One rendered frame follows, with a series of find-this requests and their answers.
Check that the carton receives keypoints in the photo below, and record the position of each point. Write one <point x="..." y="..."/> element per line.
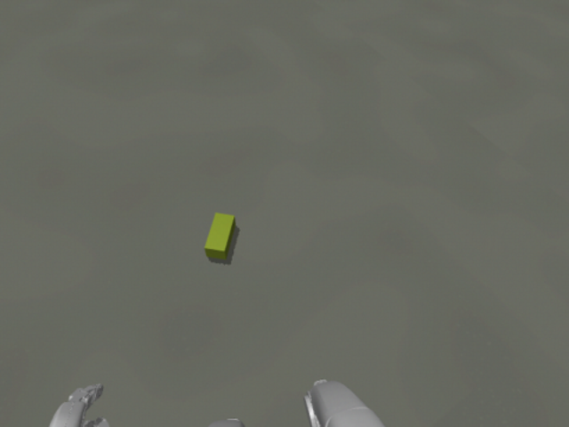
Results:
<point x="220" y="235"/>

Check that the left robot hand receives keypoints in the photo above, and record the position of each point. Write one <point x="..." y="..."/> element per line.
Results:
<point x="72" y="413"/>

